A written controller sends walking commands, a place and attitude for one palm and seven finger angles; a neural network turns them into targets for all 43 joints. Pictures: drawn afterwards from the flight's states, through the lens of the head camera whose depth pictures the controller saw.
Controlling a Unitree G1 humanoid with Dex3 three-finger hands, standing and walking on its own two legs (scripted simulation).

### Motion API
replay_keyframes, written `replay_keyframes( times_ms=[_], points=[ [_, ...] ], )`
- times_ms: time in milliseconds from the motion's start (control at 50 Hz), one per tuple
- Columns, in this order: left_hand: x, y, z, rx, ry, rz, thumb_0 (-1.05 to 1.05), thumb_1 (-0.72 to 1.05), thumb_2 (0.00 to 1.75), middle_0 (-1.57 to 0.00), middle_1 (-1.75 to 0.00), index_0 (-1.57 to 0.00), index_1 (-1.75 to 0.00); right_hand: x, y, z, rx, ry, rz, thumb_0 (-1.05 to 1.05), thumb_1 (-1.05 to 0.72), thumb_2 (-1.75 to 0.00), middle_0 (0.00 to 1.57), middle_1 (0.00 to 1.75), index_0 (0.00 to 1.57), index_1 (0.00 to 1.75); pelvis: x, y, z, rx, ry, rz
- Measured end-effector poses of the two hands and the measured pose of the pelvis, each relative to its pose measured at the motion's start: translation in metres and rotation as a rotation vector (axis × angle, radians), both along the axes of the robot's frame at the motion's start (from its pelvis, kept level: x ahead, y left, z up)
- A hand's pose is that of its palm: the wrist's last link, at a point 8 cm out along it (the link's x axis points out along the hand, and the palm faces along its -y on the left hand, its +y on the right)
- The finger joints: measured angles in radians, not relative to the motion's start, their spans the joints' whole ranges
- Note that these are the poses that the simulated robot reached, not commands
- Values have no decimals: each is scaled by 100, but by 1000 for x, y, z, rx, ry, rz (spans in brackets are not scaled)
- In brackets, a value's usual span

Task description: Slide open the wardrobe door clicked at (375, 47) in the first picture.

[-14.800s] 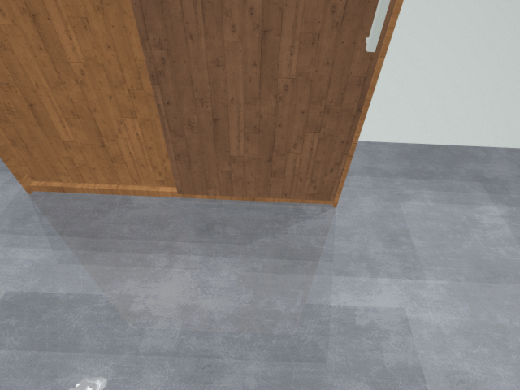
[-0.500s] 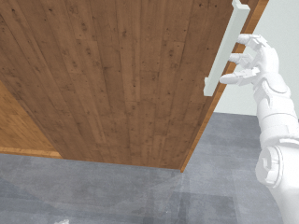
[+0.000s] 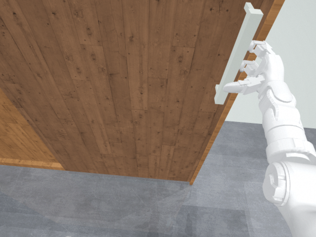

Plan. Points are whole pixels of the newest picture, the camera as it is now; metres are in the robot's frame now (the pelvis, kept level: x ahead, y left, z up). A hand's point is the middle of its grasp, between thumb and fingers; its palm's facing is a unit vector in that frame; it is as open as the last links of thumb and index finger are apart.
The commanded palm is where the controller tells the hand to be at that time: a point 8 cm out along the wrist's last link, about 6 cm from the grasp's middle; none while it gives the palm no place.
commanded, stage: feel for the door with the fingertips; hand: right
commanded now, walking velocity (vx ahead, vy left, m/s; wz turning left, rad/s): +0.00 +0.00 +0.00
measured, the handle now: (231, 60) +0.52 -0.10 +0.20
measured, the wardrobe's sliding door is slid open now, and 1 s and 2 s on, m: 0.00 0.00 0.00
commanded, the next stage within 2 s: slide the fingers in behind the handle in 0.20 s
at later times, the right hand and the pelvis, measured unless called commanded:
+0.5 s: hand (241, 69) +0.48 -0.12 +0.20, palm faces -0.05 +1.00 +0.01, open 13.6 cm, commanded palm +0.46 -0.17 +0.20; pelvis -0.01 +0.00 +0.00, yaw +0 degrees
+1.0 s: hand (236, 71) +0.47 -0.11 +0.20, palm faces -0.06 +1.00 +0.02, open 13.9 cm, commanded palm +0.44 -0.16 +0.20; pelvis +0.00 +0.00 +0.00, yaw +0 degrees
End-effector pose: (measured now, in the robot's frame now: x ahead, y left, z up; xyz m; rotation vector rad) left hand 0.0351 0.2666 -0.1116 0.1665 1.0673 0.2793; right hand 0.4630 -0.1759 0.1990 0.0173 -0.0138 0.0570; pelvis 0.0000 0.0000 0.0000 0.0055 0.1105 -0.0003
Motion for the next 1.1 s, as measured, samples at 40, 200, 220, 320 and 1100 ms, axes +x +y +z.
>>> replay_keyframes(
  times_ms=[40, 200, 220, 320, 1100],
  points=[
    [3, -1, 0, -5, -10, -5, 0, 91, 90, -20, -30, -20, -30, -1, 1, 0, -1, -2, -6, -1, 50, -30, 30, 121, 31, 120, 0, 0, 0, -1, -2, 0],
    [11, -5, 0, -10, -33, -17, 0, 91, 90, -21, -30, -20, -30, 0, 4, 2, -3, 15, -9, -1, 50, -30, 31, 122, 32, 121, -2, 1, 0, 0, -5, -4],
    [11, -5, 0, -9, -32, -18, 0, 91, 90, -21, -30, -20, -30, 1, 4, 2, -4, 16, -9, -1, 50, -30, 32, 122, 32, 121, -2, 1, 0, 0, -4, -5],
    [3, -3, 0, 0, -14, -18, 0, 91, 90, -21, -30, -20, -30, 3, 2, 2, -5, 20, -8, -1, 50, -30, 35, 123, 35, 124, -5, 1, -1, 2, 2, -10],
    [33, -10, 5, -29, -102, -42, 0, 91, 90, -20, -30, -20, -30, -20, 20, 5, -7, -15, 10, -1, 50, -30, 30, 120, 30, 120, -2, -1, 2, -2, -33, -1]
  ],
)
